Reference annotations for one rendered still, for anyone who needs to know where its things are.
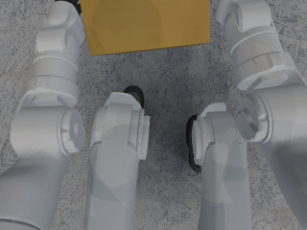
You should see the robot left foot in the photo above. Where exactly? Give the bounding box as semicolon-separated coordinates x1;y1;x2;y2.
123;85;144;109

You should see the right robot forearm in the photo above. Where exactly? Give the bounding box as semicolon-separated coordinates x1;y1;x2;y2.
215;0;307;92

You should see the carton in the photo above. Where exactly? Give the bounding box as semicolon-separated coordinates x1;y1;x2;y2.
80;0;210;56

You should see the robot right upper arm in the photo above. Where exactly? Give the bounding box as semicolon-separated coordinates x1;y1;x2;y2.
235;83;307;230

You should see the right robot shin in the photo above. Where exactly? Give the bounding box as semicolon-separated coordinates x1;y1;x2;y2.
194;103;248;166

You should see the left robot forearm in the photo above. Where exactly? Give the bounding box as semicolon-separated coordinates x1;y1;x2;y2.
10;1;85;149

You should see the robot left upper arm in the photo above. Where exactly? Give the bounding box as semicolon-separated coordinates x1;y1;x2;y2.
0;105;86;230

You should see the robot left hand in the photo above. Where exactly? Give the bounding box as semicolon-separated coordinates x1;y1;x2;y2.
55;0;82;16

